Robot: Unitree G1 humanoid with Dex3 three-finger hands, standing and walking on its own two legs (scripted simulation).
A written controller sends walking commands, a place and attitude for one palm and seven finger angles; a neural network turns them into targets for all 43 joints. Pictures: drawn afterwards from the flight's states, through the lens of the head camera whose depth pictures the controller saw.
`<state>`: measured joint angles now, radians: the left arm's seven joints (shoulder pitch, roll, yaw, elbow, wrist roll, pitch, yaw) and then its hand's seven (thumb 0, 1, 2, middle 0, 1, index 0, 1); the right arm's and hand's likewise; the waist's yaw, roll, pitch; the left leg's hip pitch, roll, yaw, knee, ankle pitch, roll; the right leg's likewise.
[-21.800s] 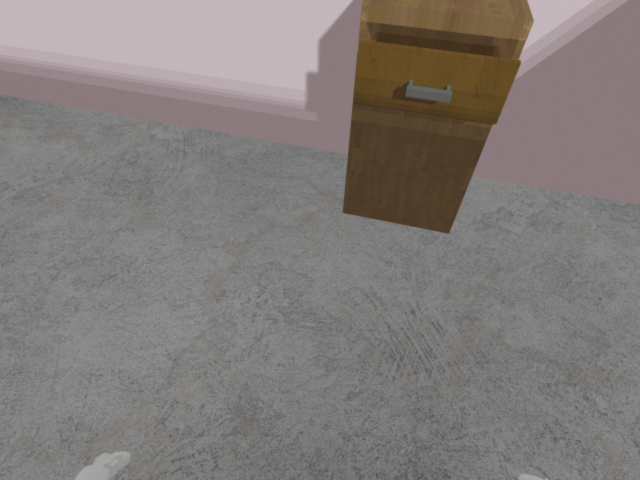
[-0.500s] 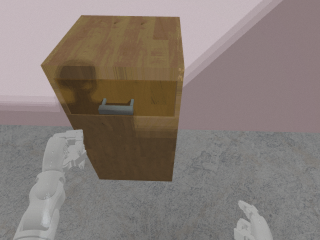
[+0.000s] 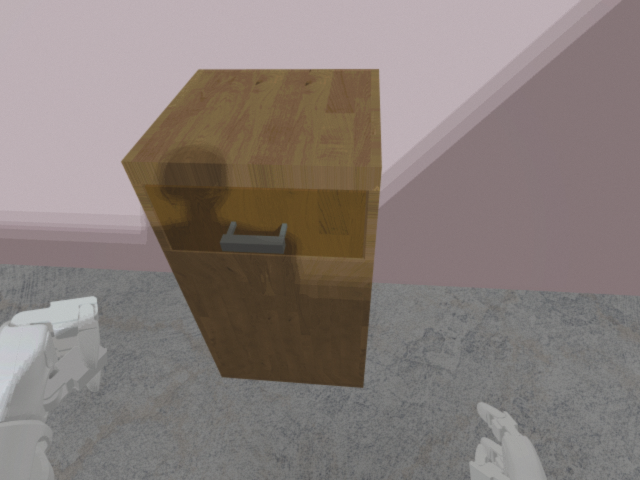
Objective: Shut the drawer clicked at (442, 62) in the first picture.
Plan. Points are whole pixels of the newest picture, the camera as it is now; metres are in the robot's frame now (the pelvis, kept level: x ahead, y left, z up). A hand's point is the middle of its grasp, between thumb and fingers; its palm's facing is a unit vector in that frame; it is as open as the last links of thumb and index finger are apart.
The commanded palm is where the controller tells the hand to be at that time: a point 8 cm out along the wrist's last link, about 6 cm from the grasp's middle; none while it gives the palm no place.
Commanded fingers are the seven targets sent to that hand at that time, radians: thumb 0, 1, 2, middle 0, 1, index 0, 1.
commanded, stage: draw the hand back to the body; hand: left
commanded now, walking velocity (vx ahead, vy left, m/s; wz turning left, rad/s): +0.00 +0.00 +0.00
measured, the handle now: (255, 235) +0.57 +0.21 -0.05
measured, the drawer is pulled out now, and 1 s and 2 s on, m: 0.00 0.00 0.00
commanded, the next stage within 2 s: step back with the hand held close in 0.20 s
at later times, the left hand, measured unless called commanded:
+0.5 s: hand (93, 341) +0.19 +0.24 +0.17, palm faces +0.36 -0.82 -0.44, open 3.2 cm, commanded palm +0.13 +0.28 +0.17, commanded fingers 0.00 0.90 0.90 -1.40 -1.60 -1.40 -1.60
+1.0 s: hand (34, 411) +0.13 +0.27 +0.15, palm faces +0.32 -0.81 -0.49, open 3.2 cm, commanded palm +0.07 +0.30 +0.17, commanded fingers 0.00 0.90 0.90 -1.40 -1.60 -1.40 -1.60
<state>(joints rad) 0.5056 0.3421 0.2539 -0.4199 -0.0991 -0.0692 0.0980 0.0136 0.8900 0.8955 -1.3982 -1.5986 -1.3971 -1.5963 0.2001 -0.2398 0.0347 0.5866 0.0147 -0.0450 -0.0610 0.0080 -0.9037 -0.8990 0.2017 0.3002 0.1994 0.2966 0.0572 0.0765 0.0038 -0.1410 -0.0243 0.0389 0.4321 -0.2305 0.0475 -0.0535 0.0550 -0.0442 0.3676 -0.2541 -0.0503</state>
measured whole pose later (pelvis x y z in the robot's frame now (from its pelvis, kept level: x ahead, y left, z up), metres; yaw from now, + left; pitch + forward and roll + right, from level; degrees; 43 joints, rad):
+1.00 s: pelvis -0.07 +0.03 -0.01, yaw -1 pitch +0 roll -1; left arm 0.63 0.40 0.37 -0.57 -0.05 -0.20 0.13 0.01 0.89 0.89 -1.40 -1.60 -1.40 -1.60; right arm 0.17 -0.22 -0.01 0.52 0.01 -0.01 -0.07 0.01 -0.90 -0.90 0.20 0.30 0.20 0.30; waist 0.01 0.03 0.04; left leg -0.37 -0.04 0.07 0.51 -0.16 0.09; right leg -0.31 0.03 -0.03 0.51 -0.21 -0.01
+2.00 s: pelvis -0.25 +0.01 -0.01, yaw -4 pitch +1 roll +1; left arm 0.70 0.43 0.46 -0.60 -0.07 -0.23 0.13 0.01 0.88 0.89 -1.41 -1.60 -1.41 -1.60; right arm 0.31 -0.21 0.00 0.67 0.01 -0.04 -0.07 0.01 -0.90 -0.90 0.20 0.30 0.20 0.30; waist 0.02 -0.03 -0.11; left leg -0.44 0.01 0.04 0.71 -0.23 0.01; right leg -0.05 0.02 -0.03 0.47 -0.44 -0.04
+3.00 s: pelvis -0.34 +0.06 -0.01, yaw -1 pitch +0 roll -1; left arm 0.51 0.36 0.28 -0.37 0.00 -0.19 0.10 0.01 0.89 0.90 -1.40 -1.60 -1.40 -1.60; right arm 0.21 -0.22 0.00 0.68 0.00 -0.13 -0.05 0.01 -0.90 -0.90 0.20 0.30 0.20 0.30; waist 0.02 0.01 0.03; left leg -0.35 -0.03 0.00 0.48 -0.13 0.05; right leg -0.20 0.01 -0.02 0.49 -0.28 0.00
